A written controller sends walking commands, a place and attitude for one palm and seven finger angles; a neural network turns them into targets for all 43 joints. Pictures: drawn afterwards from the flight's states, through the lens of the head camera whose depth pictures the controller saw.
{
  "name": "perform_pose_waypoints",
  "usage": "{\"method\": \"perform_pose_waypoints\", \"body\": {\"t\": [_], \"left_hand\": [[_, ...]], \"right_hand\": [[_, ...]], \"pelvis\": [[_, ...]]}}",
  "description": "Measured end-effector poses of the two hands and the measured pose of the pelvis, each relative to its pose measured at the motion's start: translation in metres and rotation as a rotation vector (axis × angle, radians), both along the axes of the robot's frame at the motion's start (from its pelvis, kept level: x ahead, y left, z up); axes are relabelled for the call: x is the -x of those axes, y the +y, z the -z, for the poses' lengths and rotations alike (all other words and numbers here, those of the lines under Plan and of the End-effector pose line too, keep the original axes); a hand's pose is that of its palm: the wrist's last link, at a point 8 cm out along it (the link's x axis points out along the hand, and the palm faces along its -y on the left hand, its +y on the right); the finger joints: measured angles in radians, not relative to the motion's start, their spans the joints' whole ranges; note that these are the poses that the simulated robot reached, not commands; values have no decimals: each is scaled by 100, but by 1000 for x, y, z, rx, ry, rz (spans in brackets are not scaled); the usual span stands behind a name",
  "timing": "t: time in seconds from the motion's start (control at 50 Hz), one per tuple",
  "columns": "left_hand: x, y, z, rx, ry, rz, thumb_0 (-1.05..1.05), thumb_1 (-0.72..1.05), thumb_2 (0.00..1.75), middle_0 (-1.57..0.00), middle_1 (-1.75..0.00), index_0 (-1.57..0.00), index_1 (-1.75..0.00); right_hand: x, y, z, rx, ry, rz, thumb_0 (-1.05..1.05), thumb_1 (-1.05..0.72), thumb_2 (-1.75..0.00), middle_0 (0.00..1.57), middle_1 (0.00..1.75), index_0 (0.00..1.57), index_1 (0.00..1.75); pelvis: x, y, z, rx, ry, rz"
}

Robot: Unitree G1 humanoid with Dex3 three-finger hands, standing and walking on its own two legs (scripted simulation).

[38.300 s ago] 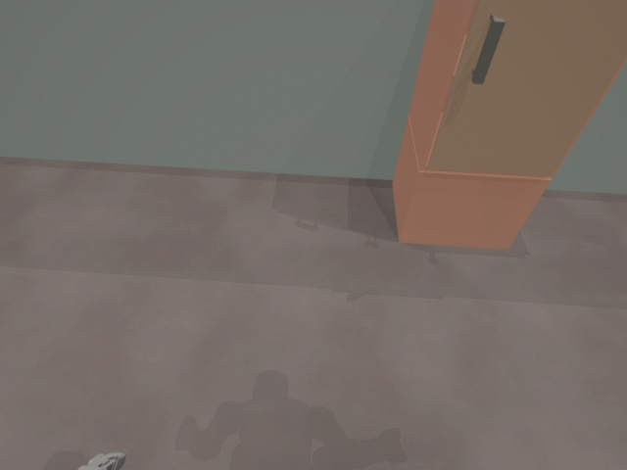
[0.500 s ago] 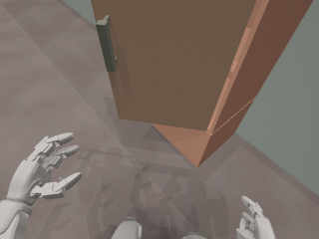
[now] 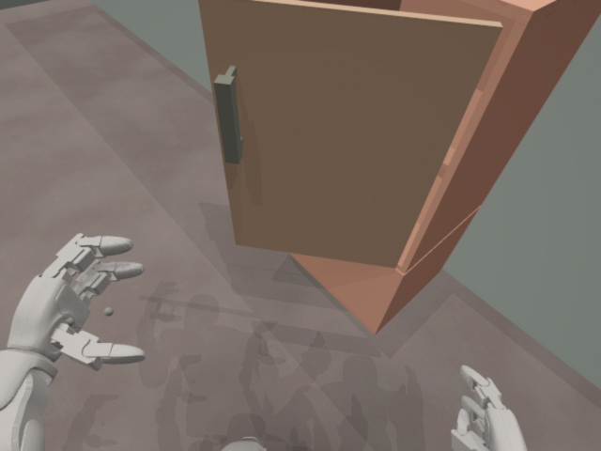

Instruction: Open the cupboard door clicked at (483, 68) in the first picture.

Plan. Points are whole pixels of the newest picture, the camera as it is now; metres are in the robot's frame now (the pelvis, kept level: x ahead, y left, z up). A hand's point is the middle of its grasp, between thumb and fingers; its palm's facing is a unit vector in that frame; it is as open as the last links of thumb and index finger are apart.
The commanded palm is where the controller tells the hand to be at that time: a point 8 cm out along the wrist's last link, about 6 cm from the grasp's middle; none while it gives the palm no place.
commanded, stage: raise the hand with hooked fingers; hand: left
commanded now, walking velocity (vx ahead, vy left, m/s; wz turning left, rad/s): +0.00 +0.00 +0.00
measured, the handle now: (233, 116) +0.61 +0.17 +0.11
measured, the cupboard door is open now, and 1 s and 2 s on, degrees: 40 40 40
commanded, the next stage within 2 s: move the hooked fingers beside the handle in 0.94 s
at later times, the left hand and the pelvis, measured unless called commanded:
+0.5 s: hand (83, 251) +0.30 +0.27 +0.13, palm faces -0.03 -1.00 -0.06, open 14.0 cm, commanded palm +0.26 +0.32 +0.13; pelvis +0.01 +0.00 +0.02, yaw +1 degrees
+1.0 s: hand (119, 251) +0.30 +0.24 +0.13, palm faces -0.03 -1.00 -0.03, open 14.0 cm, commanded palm +0.27 +0.29 +0.13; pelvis +0.01 -0.03 +0.02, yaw +0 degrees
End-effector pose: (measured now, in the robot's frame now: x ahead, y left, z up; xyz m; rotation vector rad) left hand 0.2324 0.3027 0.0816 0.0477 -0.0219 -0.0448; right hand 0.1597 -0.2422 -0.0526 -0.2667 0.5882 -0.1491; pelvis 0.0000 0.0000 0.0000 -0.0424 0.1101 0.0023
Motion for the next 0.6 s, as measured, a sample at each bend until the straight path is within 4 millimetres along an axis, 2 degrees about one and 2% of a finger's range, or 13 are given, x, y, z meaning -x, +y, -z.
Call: {"method": "perform_pose_waypoints", "body": {"t": [0.12,0.24,0.48,0.6], "left_hand": [[-9,13,-15,-1,6,-6,-1,-39,35,-29,-113,-30,-113],[-17,22,-27,1,11,-15,-1,-46,32,-30,-118,-30,-118],[-42,27,-53,-9,5,-15,-1,-50,30,-30,-120,-30,-120],[-49,19,-52,3,30,2,-1,-50,30,-30,-120,-30,-120]], "right_hand": [[-13,20,-8,-24,-25,-43,1,-90,-90,20,30,20,30],[-12,24,-8,-29,-4,-52,1,-90,-90,20,30,20,30],[7,1,-4,-10,73,-1,1,-90,-90,20,30,20,30],[12,-15,-3,-11,89,23,1,-90,-90,20,30,20,30]], "pelvis": [[-1,5,-6,3,-21,-6],[-2,6,-10,2,-36,-10],[-6,-3,-18,-9,-51,-9],[-10,-10,-20,-16,-43,-3]]}}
